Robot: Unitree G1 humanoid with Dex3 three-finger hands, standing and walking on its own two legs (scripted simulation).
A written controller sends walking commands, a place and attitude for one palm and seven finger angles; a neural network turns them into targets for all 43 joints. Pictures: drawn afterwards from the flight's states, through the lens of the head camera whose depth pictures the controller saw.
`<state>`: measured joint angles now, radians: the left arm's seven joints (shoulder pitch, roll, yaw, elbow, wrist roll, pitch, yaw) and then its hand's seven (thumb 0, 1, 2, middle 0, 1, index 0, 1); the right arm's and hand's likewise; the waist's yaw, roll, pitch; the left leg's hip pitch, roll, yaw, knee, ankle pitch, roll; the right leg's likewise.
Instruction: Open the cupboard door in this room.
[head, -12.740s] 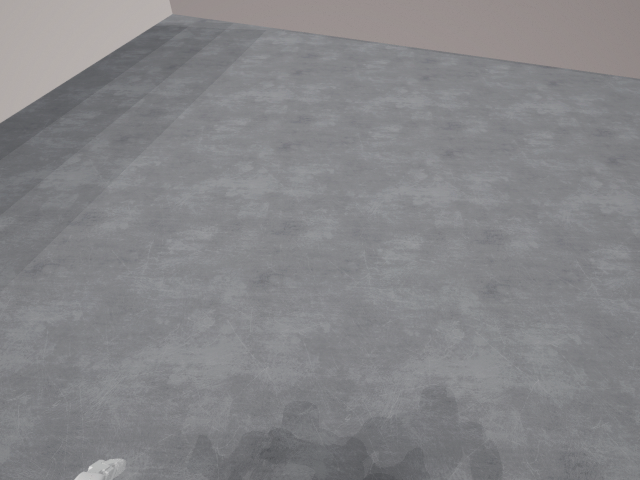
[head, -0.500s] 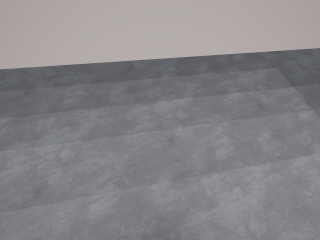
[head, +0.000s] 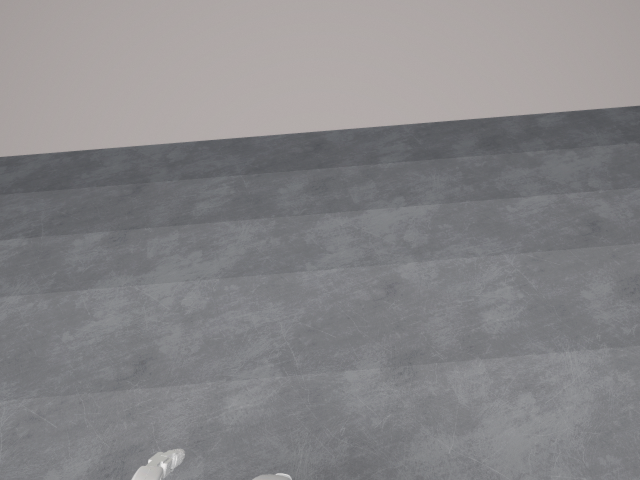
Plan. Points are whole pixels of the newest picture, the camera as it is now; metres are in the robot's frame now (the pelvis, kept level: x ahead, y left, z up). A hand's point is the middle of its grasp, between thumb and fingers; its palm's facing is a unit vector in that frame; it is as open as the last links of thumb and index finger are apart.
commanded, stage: turn or walk to find it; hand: left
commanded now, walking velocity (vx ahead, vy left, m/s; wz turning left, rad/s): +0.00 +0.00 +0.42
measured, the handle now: out of the picture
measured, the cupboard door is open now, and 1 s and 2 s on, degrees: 0 0 0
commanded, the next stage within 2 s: none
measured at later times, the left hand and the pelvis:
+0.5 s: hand out of the picture -0.07 +0.26 -0.18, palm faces +0.28 -0.93 -0.24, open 7.4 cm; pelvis -0.04 +0.04 +0.00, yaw +13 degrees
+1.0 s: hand out of the picture -0.04 +0.20 -0.14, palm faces +0.42 -0.86 -0.28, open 7.4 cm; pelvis -0.06 -0.01 +0.01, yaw +25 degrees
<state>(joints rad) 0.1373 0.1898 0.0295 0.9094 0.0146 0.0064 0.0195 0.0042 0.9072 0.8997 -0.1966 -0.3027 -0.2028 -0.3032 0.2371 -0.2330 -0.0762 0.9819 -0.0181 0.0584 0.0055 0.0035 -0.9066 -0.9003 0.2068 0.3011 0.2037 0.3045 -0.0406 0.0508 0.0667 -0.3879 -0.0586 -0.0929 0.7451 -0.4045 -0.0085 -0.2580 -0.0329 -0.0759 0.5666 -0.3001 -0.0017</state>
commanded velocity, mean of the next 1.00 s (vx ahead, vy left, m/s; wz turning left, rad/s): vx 0.00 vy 0.00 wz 0.42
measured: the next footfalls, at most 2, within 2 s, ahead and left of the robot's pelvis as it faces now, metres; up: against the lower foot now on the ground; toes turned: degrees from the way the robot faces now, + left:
left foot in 0.38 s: -0.02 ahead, +0.15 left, +0.00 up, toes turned +16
right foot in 0.90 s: +0.02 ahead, -0.08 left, +0.00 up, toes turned +20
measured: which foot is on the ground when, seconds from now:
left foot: up 0.00-0.36, down 0.38-0.90, up 0.92-1.00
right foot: down 0.00-0.38, up 0.40-0.88, down 0.90-1.00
